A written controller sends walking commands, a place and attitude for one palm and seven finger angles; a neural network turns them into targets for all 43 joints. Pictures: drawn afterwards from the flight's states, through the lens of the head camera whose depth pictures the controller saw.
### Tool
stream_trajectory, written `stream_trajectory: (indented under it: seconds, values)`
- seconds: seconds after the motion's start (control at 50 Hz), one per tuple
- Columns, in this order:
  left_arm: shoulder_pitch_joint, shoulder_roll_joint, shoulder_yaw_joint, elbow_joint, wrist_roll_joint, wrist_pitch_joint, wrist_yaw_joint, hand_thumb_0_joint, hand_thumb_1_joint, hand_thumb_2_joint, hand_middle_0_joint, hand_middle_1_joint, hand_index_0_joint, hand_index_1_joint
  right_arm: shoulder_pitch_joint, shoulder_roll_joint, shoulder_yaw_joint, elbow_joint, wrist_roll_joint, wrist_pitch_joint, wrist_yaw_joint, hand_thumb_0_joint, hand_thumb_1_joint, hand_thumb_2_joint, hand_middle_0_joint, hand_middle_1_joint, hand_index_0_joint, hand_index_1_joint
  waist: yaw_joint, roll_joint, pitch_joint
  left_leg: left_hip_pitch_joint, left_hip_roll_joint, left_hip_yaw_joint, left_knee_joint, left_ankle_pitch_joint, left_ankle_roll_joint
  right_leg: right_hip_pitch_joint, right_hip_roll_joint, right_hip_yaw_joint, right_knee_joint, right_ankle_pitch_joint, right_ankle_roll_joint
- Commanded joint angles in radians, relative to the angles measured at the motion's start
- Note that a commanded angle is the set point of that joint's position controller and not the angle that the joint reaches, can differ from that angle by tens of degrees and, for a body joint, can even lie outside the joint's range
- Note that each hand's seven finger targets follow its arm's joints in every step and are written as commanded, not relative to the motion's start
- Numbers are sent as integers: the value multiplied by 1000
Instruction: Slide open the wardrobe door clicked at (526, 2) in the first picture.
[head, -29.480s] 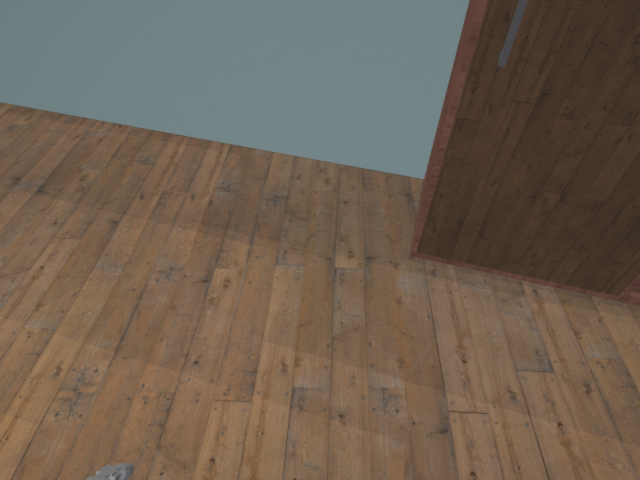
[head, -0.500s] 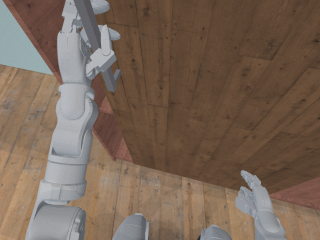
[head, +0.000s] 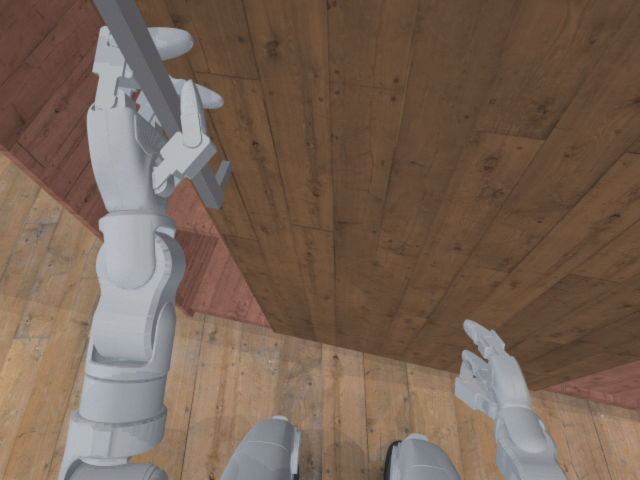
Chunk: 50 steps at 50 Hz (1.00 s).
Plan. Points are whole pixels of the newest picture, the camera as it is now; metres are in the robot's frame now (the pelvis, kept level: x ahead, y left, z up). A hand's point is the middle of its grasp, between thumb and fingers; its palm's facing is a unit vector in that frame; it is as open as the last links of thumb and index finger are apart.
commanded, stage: step sideways, sliding the door along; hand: left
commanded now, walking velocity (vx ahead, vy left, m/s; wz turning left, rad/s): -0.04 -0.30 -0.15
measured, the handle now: (168, 72) +0.40 +0.17 +0.25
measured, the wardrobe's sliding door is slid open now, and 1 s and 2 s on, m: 0.28 0.56 0.56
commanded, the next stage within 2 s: stop walking and hold the door there in 1.34 s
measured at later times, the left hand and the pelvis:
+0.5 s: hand (456, 186) +0.33 -0.06 +0.21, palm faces -0.01 -0.99 -0.13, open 6.1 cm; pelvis -0.04 -0.15 -0.01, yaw -6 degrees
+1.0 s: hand (572, 196) +0.32 -0.14 +0.22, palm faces +0.10 -1.00 -0.01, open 5.9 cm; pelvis -0.10 -0.27 +0.02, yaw -7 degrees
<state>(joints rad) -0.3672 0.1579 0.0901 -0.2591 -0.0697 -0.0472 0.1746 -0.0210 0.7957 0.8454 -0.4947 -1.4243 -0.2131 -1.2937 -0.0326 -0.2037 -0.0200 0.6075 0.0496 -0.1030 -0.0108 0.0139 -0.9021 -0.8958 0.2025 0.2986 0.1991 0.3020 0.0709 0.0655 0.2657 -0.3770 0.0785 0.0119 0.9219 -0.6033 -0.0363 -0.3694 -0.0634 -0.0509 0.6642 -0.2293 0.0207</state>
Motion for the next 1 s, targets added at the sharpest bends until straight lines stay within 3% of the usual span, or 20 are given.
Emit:
stream_trajectory:
  seconds: [0.0,0.02,0.04,0.06,0.16,0.34,0.4,0.44,0.46,0.48,0.54,0.62,0.64,0.66,0.68,0.7,0.72,0.76,0.84,0.98]
  values:
    - [-414,1,-282,-451,9,-225,-95,0,900,900,-450,-1400,-450,-1400,-5,-69,-32,-139,-12,-8,-11,0,-900,-900,200,300,200,300,-133,-184,-634,463,147,0,-482,804,36,157,-87,33,164,717,-41]
    - [-404,-68,-343,-439,0,-226,-115,0,900,900,-450,-1400,-450,-1400,-4,-114,-60,-181,-17,-3,7,0,-900,-900,200,300,200,300,-106,103,-664,710,424,-311,-479,1469,171,-170,37,17,363,-63,12]
    - [-426,-106,-364,-390,30,-229,-129,0,900,900,-450,-1400,-450,-1400,24,-120,-62,-203,-19,2,37,0,-900,-900,200,300,200,300,-92,74,-704,695,504,-347,-409,1585,241,-207,23,121,503,-412,-7]
    - [-463,-91,-345,-308,43,-212,-133,0,900,900,-450,-1400,-450,-1400,5,-154,-82,-194,-7,-4,60,0,-900,-900,200,300,200,300,-93,1,-670,662,494,-220,-409,1383,243,-249,39,152,612,-337,-17]
    - [-503,-70,-324,-228,58,-155,-135,0,900,900,-450,-1400,-450,-1400,34,-132,-77,-160,-25,16,64,0,-900,-900,200,300,200,300,-98,183,-549,568,379,-36,-469,1076,153,-305,-2,70,564,-166,29]
    - [-436,36,-204,-130,31,-149,-126,0,900,900,-450,-1400,-450,-1400,13,-100,-53,-175,-17,40,23,0,-900,-900,200,300,200,300,-99,283,-522,424,363,72,-462,993,104,43,69,-53,58,-157,35]
    - [-430,91,-164,-136,33,-139,-110,0,900,900,-450,-1400,-450,-1400,15,-59,-35,-164,12,36,14,0,-900,-900,200,300,200,300,-69,27,-557,279,201,111,-205,572,43,272,23,-23,-264,172,18]
    - [-406,207,-93,-157,39,-123,-90,0,900,900,-450,-1400,-450,-1400,-76,-14,-16,-185,3,33,-7,0,-900,-900,200,300,200,300,-10,-477,-534,-120,-24,80,263,-154,40,318,-278,369,-304,688,-147]
    - [-416,210,-84,-176,39,-115,-83,0,900,900,-450,-1400,-450,-1400,-77,-6,10,-153,-22,20,-16,0,-900,-900,200,300,200,300,6,-412,-526,-114,-3,-13,362,-137,13,219,-317,363,-308,626,-166]
    - [-469,121,-160,-270,18,-126,-85,0,900,900,-450,-1400,-450,-1400,-54,-14,6,-137,-18,15,-26,0,-900,-900,200,300,200,300,-18,-381,-536,-176,9,-2,361,-118,0,331,-275,294,-236,740,-176]
    - [-401,185,-37,-203,11,-131,-56,0,900,900,-450,-1400,-450,-1400,-25,-50,-10,-103,-23,68,-34,0,-900,-900,200,300,200,300,-27,-433,-605,-188,5,66,172,-52,-8,546,-210,190,-118,919,-206]
    - [-452,145,-71,-155,27,-136,-77,0,900,900,-450,-1400,-450,-1400,-8,-47,1,-105,-42,120,-47,0,-900,-900,200,300,200,300,-48,-295,-631,77,-19,161,-277,213,-8,389,-151,125,-84,654,-177]
    - [-496,134,-93,-149,27,-147,-87,0,900,900,-450,-1400,-450,-1400,14,-63,-7,-97,-44,116,-51,0,-900,-900,200,300,200,300,-76,-177,-644,283,12,167,-447,377,-5,231,-118,99,-5,497,-142]
    - [-544,115,-122,-131,23,-160,-98,0,900,900,-450,-1400,-450,-1400,44,-96,-25,-90,-44,112,-55,0,-900,-900,200,300,200,300,-116,-11,-655,558,153,13,-567,535,39,-41,-60,45,170,242,-80]
    - [-556,80,-149,-106,13,-169,-103,0,900,900,-450,-1400,-450,-1400,41,-129,-44,-102,-49,102,-51,0,-900,-900,200,300,200,300,-89,299,-647,729,505,-417,-605,932,175,-337,63,17,409,-303,1]
    - [-575,88,-145,-61,26,-169,-95,0,900,900,-450,-1400,-450,-1400,33,-111,-33,-111,-40,105,-35,0,-900,-900,200,300,200,300,-84,223,-632,688,582,-524,-564,1024,252,-316,41,143,592,-332,-22]
    - [-566,132,-69,25,19,-156,-96,0,900,900,-450,-1400,-450,-1400,-13,-126,-38,-107,-24,104,-17,0,-900,-900,200,300,200,300,-66,88,-582,558,589,-407,-575,935,293,-311,14,200,637,-267,-16]
    - [-696,172,-65,-50,30,-160,-101,0,900,900,-450,-1400,-450,-1400,-5,-122,-28,-90,-30,91,-14,0,-900,-900,200,300,200,300,-75,104,-522,464,511,-286,-575,770,229,-342,-30,176,683,-171,1]
    - [-682,26,-205,79,28,-105,-121,0,900,900,-450,-1400,-450,-1400,58,-140,-44,-79,-19,95,-15,0,-900,-900,200,300,200,300,-82,120,-472,332,369,-21,-612,534,146,-201,-19,50,508,-20,24]
    - [-792,-78,-293,180,7,-86,-113,0,900,900,-450,-1400,-450,-1400,90,-133,-31,-102,3,56,-28,0,-900,-900,200,300,200,300,-96,284,-524,329,298,55,-563,377,116,51,39,-98,62,-186,21]
